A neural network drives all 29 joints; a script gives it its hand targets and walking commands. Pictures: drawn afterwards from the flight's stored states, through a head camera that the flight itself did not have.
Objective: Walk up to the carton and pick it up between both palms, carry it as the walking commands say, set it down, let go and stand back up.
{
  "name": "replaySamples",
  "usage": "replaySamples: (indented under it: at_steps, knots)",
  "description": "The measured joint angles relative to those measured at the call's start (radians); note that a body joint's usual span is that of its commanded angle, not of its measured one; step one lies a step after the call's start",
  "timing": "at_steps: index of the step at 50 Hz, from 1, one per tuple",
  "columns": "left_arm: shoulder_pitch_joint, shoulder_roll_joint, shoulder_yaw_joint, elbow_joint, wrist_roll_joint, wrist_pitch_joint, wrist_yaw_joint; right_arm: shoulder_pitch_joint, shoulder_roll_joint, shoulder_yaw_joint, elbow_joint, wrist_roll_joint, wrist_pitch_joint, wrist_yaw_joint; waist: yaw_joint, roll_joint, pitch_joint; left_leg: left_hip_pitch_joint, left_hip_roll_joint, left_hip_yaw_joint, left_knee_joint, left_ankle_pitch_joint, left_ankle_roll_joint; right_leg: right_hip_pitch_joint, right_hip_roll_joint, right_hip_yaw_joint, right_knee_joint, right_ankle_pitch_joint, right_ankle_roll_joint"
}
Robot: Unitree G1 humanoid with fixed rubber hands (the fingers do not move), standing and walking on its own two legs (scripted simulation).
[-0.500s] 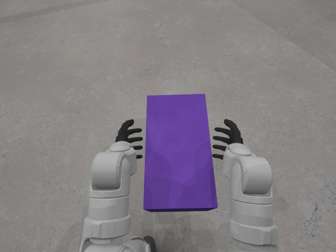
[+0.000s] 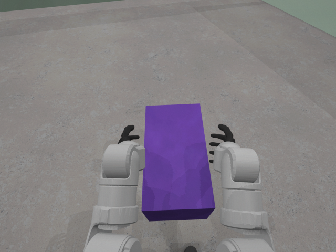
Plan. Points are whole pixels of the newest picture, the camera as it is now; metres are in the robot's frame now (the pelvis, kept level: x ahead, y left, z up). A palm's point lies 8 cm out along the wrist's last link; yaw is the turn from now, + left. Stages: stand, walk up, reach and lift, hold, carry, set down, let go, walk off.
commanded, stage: carry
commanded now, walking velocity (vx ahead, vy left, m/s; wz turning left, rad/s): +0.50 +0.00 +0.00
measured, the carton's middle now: (175, 160) +0.36 +0.00 -0.02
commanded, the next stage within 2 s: none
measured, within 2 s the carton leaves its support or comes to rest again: neither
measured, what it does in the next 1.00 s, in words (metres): walks ahead: right foot, then left foot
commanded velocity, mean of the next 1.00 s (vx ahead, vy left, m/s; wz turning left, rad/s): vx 0.19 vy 0.00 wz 0.00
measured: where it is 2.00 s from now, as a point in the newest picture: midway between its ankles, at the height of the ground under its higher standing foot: (169, 182)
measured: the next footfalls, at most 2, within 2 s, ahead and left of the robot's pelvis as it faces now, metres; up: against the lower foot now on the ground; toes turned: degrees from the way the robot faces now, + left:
right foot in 0.02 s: +0.19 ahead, -0.10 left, +0.00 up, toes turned -12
left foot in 0.48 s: +0.50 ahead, +0.11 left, +0.00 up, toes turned +13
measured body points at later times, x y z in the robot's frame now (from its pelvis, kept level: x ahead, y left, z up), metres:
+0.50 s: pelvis +0.35 +0.01 +0.00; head +0.36 +0.00 +0.45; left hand +0.68 +0.12 +0.09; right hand +0.67 -0.13 +0.09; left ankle +0.46 +0.10 -0.73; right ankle +0.16 -0.09 -0.72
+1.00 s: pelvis +0.58 -0.02 +0.02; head +0.59 -0.02 +0.47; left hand +0.91 +0.08 +0.09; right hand +0.90 -0.15 +0.10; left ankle +0.51 +0.09 -0.72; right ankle +0.53 -0.12 -0.71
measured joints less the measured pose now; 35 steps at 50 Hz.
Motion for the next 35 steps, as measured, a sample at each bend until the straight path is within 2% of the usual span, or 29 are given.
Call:
replaySamples:
  at_steps: [1, 2, 3, 5, 7, 11, 16, 20, 22, 24, 25, 26, 28, 29, 33, 35]
  knots:
    - [-0.009, -0.004, 0.002, 0.012, 0.004, -0.005, -0.009, -0.002, 0.0, -0.009, -0.001, -0.004, -0.001, -0.003, 0.001, 0.001, -0.008, -0.013, 0.016, -0.009, 0.091, -0.051, -0.009, 0.031, 0.008, -0.013, -0.025, 0.053, -0.038]
    - [-0.013, -0.005, -0.001, 0.031, 0.013, -0.022, -0.027, -0.003, -0.002, -0.02, 0.003, -0.006, -0.012, -0.005, 0.008, 0.028, -0.011, -0.065, 0.05, -0.032, 0.228, -0.05, -0.003, 0.022, 0.025, -0.028, 0.019, 0.048, -0.08]
    - [-0.014, -0.005, -0.003, 0.048, 0.022, -0.039, -0.046, 0.001, -0.002, -0.029, 0.006, -0.007, -0.024, -0.006, 0.009, 0.039, -0.008, -0.141, 0.054, -0.083, 0.387, -0.045, 0.005, 0.016, 0.029, -0.035, 0.057, 0.002, -0.105]
    - [-0.008, -0.004, -0.013, 0.064, 0.021, -0.049, -0.064, 0.019, -0.008, -0.032, 0.001, 0.001, -0.028, -0.017, -0.002, 0.032, 0.008, -0.297, 0.012, -0.157, 0.63, -0.012, 0.024, 0.04, 0.016, -0.038, 0.056, -0.072, -0.118]
    - [0.007, 0.001, -0.017, 0.059, 0.009, -0.043, -0.078, 0.033, -0.014, -0.021, -0.007, 0.022, -0.018, -0.036, -0.011, 0.017, 0.027, -0.415, -0.018, -0.158, 0.705, 0.023, 0.03, 0.086, -0.001, -0.032, 0.003, -0.083, -0.095]
    - [0.043, 0.015, -0.015, -0.006, -0.021, -0.044, -0.09, 0.04, -0.016, 0.011, -0.033, 0.038, -0.02, -0.043, -0.015, -0.009, 0.069, -0.564, -0.049, -0.118, 0.604, 0.078, 0.031, 0.194, -0.023, -0.004, -0.111, -0.089, -0.085]
    - [0.068, 0.025, -0.01, -0.108, -0.029, -0.051, -0.114, 0.053, -0.021, 0.043, -0.104, 0.031, -0.033, 0.019, -0.014, -0.017, 0.092, -0.644, -0.064, -0.08, 0.41, 0.208, 0.039, 0.355, -0.034, 0.032, -0.228, -0.119, -0.054]
    - [0.075, 0.027, -0.023, -0.156, -0.013, -0.044, -0.16, 0.077, -0.03, 0.046, -0.164, 0.027, -0.029, 0.064, -0.02, -0.017, 0.071, -0.615, -0.08, -0.03, 0.225, 0.318, 0.048, 0.482, -0.042, 0.039, -0.24, -0.207, -0.017]
    - [0.079, 0.029, -0.033, -0.16, 0.002, -0.038, -0.189, 0.087, -0.034, 0.041, -0.176, 0.024, -0.022, 0.076, -0.022, -0.019, 0.048, -0.562, -0.099, 0.01, 0.111, 0.394, 0.045, 0.533, -0.049, 0.04, -0.201, -0.279, 0.005]
    - [0.089, 0.034, -0.036, -0.151, 0.017, -0.034, -0.211, 0.086, -0.033, 0.038, -0.163, 0.019, -0.015, 0.087, -0.018, -0.007, 0.018, -0.475, -0.108, 0.054, 0.004, 0.494, 0.054, 0.544, -0.054, 0.054, -0.068, -0.377, 0.028]
    - [0.097, 0.039, -0.031, -0.145, 0.019, -0.038, -0.215, 0.087, -0.034, 0.045, -0.144, 0.02, -0.021, 0.093, -0.021, -0.025, 0.003, -0.458, -0.117, 0.069, 0.027, 0.433, 0.111, 0.508, -0.075, 0.069, 0.056, -0.397, 0.039]
    - [0.105, 0.042, -0.022, -0.141, 0.018, -0.044, -0.216, 0.086, -0.034, 0.05, -0.125, 0.022, -0.028, 0.098, -0.025, -0.045, 0.001, -0.458, -0.124, 0.076, 0.067, 0.37, 0.144, 0.449, -0.081, 0.11, 0.205, -0.406, 0.048]
    - [0.124, 0.048, -0.023, -0.144, 0.014, -0.039, -0.203, 0.08, -0.031, 0.055, -0.097, 0.025, -0.026, 0.102, -0.017, -0.054, 0.014, -0.428, -0.116, 0.075, 0.08, 0.305, 0.16, 0.327, -0.046, 0.177, 0.42, -0.435, 0.058]
    - [0.132, 0.051, -0.031, -0.146, 0.008, -0.029, -0.188, 0.08, -0.03, 0.058, -0.087, 0.025, -0.02, 0.1, -0.011, -0.052, 0.022, -0.404, -0.108, 0.073, 0.063, 0.304, 0.139, 0.278, -0.033, 0.183, 0.456, -0.44, 0.058]
    - [0.12, 0.047, -0.046, -0.143, -0.023, 0.002, -0.094, 0.067, -0.025, 0.068, -0.069, 0.031, -0.006, 0.059, 0.008, -0.045, 0.051, -0.32, -0.09, 0.068, 0.004, 0.279, 0.125, 0.158, -0.031, 0.148, 0.279, -0.406, 0.063]
    - [0.095, 0.037, -0.042, -0.127, -0.032, 0.003, -0.041, 0.051, -0.019, 0.064, -0.057, 0.027, -0.009, 0.041, 0.011, -0.048, 0.06, -0.292, -0.085, 0.062, 0.013, 0.249, 0.113, 0.126, -0.035, 0.126, 0.157, -0.323, 0.059]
